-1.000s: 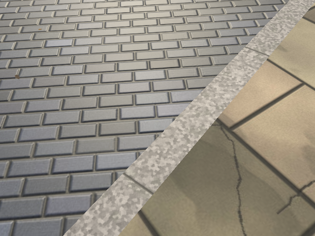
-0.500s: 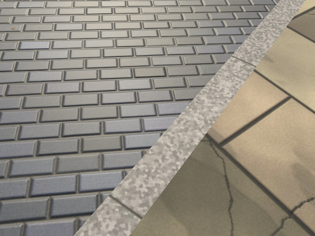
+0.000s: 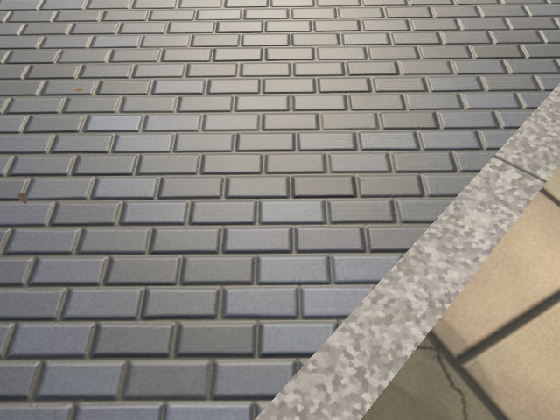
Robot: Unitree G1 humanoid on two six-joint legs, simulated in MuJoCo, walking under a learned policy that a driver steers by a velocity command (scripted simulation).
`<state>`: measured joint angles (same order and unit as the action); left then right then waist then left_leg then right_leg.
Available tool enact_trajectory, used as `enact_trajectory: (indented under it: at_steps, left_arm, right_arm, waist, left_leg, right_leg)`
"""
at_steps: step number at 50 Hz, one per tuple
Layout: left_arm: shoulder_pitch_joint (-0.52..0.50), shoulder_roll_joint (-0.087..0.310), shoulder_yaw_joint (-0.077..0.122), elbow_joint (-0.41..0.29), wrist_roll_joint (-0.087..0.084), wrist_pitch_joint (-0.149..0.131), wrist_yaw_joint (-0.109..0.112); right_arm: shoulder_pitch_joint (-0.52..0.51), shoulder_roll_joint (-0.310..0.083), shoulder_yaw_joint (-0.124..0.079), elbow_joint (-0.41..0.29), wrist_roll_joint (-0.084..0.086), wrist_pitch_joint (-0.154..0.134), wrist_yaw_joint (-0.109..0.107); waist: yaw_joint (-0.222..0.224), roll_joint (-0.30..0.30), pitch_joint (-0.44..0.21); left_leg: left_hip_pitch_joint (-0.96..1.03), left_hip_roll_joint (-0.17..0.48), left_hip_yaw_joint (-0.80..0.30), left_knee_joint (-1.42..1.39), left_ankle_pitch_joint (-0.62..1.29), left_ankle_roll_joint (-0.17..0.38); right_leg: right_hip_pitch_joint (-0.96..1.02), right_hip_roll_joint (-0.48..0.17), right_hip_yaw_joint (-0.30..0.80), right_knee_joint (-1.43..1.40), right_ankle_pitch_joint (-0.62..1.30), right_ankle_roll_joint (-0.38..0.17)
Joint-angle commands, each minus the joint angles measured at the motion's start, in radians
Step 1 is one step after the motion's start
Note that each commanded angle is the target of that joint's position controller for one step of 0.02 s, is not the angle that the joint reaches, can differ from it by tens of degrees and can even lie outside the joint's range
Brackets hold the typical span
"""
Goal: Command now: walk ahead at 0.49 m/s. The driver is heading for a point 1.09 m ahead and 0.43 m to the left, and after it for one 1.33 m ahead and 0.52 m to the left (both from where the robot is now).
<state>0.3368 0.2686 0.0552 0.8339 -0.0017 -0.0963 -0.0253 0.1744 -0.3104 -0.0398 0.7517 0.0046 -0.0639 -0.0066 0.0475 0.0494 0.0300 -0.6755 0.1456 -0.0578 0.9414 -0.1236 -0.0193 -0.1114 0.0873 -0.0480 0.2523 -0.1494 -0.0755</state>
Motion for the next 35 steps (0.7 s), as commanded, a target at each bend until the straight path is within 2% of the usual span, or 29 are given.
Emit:
enact_trajectory:
  at_steps: [1, 4, 7, 9, 10, 11, 12, 13, 14, 15, 16, 17, 18, 20, 22, 24, 28, 32, 35]
  left_arm:
    - [-0.066, 0.154, 0.03, -0.066, -0.007, -0.016, 0.013]
    - [0.007, 0.184, 0.034, -0.032, -0.018, -0.004, 0.015]
    - [0.04, 0.193, 0.037, -0.003, -0.024, 0.016, 0.02]
    - [0.038, 0.203, 0.041, 0.008, -0.023, 0.029, 0.024]
    - [0.023, 0.21, 0.042, 0.008, -0.022, 0.036, 0.026]
    - [0.007, 0.202, 0.038, 0.006, -0.018, 0.043, 0.027]
    - [0.016, 0.159, 0.018, -0.008, -0.002, 0.044, 0.03]
    - [0.133, 0.05, -0.017, -0.038, 0.001, 0.025, 0.023]
    - [0.118, 0.077, -0.015, -0.021, -0.008, 0.003, 0.018]
    - [0.034, 0.169, 0.01, -0.04, -0.038, -0.009, 0.011]
    - [-0.036, 0.167, 0.009, -0.059, -0.042, -0.014, 0.012]
    - [-0.073, 0.155, 0.009, -0.066, -0.026, -0.012, 0.015]
    - [-0.066, 0.146, 0.014, -0.062, -0.016, -0.003, 0.018]
    - [-0.027, 0.107, 0.008, -0.045, -0.011, 0.019, 0.019]
    - [-0.059, 0.095, 0.005, -0.058, -0.001, 0.031, 0.025]
    - [-0.143, 0.089, 0.003, -0.091, 0.009, 0.027, 0.029]
    - [-0.29, 0.066, -0.005, -0.128, 0.002, 0.007, 0.015]
    - [-0.397, 0.079, -0.005, -0.161, -0.009, -0.011, -0.005]
    - [-0.369, 0.12, 0.009, -0.158, -0.011, -0.024, -0.01]
  right_arm:
    - [-0.034, -0.026, 0.001, -0.06, -0.003, -0.016, 0.007]
    - [-0.133, -0.022, 0.006, -0.089, 0.008, -0.026, 0.023]
    - [-0.187, -0.046, 0.0, -0.121, 0.012, -0.031, 0.04]
    - [-0.165, -0.066, -0.007, -0.123, 0.011, -0.034, 0.047]
    - [-0.115, -0.082, -0.015, -0.113, 0.01, -0.035, 0.047]
    - [0.005, -0.113, -0.035, -0.079, 0.008, -0.036, 0.043]
    - [0.174, -0.171, -0.058, -0.038, 0.003, -0.033, 0.033]
    - [0.273, -0.284, -0.085, -0.023, -0.016, -0.026, 0.028]
    - [0.305, -0.209, -0.066, -0.016, -0.003, -0.022, 0.033]
    - [0.236, -0.152, -0.046, -0.024, 0.0, -0.023, 0.033]
    - [0.165, -0.128, -0.038, -0.037, -0.001, -0.022, 0.031]
    - [0.109, -0.103, -0.031, -0.041, -0.005, -0.023, 0.033]
    - [0.076, -0.079, -0.023, -0.046, -0.013, -0.028, 0.035]
    - [0.062, -0.078, -0.025, -0.039, -0.012, -0.039, 0.038]
    - [0.079, -0.096, -0.031, -0.019, -0.005, -0.048, 0.035]
    - [0.114, -0.111, -0.036, 0.001, -0.001, -0.043, 0.025]
    - [0.172, -0.136, -0.046, 0.029, 0.01, -0.025, 0.004]
    - [0.238, -0.144, -0.052, 0.059, 0.021, -0.008, -0.006]
    - [0.23, -0.156, -0.062, 0.061, 0.02, 0.005, -0.015]
  waist:
    - [-0.021, -0.09, 0.036]
    - [0.024, -0.085, 0.043]
    - [0.028, -0.092, 0.048]
    - [0.002, -0.108, 0.028]
    - [-0.03, -0.119, -0.002]
    - [-0.097, -0.107, -0.077]
    - [-0.163, -0.064, -0.215]
    - [-0.134, 0.173, -0.368]
    - [-0.156, 0.22, -0.425]
    - [-0.153, 0.132, -0.271]
    - [-0.129, 0.065, -0.172]
    - [-0.103, 0.017, -0.097]
    - [-0.071, 0.031, -0.069]
    - [-0.04, 0.044, -0.067]
    - [-0.035, 0.026, -0.04]
    - [-0.051, 0.001, -0.012]
    - [-0.096, 0.007, 0.015]
    - [-0.122, 0.019, 0.032]
    - [-0.086, 0.046, 0.017]
  left_leg:
    - [0.065, -0.008, 0.021, -0.2, 0.185, -0.009]
    - [0.09, -0.038, 0.038, -0.327, 0.246, -0.004]
    - [0.056, -0.051, 0.022, -0.4, 0.173, 0.03]
    - [0.098, -0.067, 0.03, -0.427, 0.087, 0.057]
    - [0.175, -0.09, 0.052, -0.442, 0.052, 0.074]
    - [0.342, -0.123, 0.085, -0.467, 0.05, 0.101]
    - [0.615, -0.058, 0.025, -0.427, 0.079, 0.145]
    - [1.013, 0.197, -0.419, -0.465, -0.063, 0.303]
    - [1.069, 0.247, -0.688, -0.624, -0.185, 0.345]
    - [0.962, 0.22, -0.561, -0.64, -0.241, 0.294]
    - [0.825, 0.182, -0.427, -0.653, -0.18, 0.264]
    - [0.697, 0.14, -0.331, -0.683, -0.084, 0.252]
    - [0.612, 0.106, -0.265, -0.716, -0.011, 0.239]
    - [0.536, 0.078, -0.194, -0.766, 0.08, 0.25]
    - [0.509, 0.07, -0.146, -0.797, 0.153, 0.265]
    - [0.526, 0.062, -0.127, -0.812, 0.188, 0.268]
    - [0.533, 0.021, -0.083, -0.807, 0.131, 0.232]
    - [0.585, 0.052, -0.135, -0.749, 0.09, 0.223]
    - [0.632, 0.082, -0.194, -0.675, 0.107, 0.197]
  right_leg:
    - [-0.106, -0.238, 0.126, -0.154, 0.143, -0.15]
    - [-0.037, -0.267, 0.125, -0.135, 0.114, -0.14]
    - [0.09, -0.322, 0.148, -0.075, 0.138, -0.123]
    - [0.151, -0.346, 0.161, -0.019, 0.219, -0.103]
    - [0.164, -0.337, 0.15, 0.045, 0.34, -0.089]
    - [0.144, -0.292, 0.112, 0.196, 0.482, -0.065]
    - [0.02, -0.237, 0.068, 0.437, 0.411, -0.031]
    - [-0.39, -0.079, 0.009, 0.837, 0.025, 0.049]
    - [-0.55, -0.031, 0.143, 0.989, -0.424, 0.055]
    - [-0.644, -0.093, 0.169, 1.057, -0.382, 0.039]
    - [-0.646, -0.147, 0.136, 1.026, -0.291, 0.031]
    - [-0.62, -0.181, 0.117, 0.961, -0.218, 0.036]
    - [-0.561, -0.212, 0.124, 0.906, -0.162, 0.04]
    - [-0.488, -0.22, 0.113, 0.869, -0.109, 0.059]
    - [-0.512, -0.225, 0.106, 0.799, -0.057, 0.08]
    - [-0.561, -0.22, 0.106, 0.672, 0.03, 0.1]
    - [-0.51, -0.171, 0.092, 0.393, 0.22, 0.117]
    - [-0.465, -0.138, 0.104, 0.269, 0.235, 0.11]
    - [-0.383, -0.128, 0.117, 0.217, 0.147, 0.082]
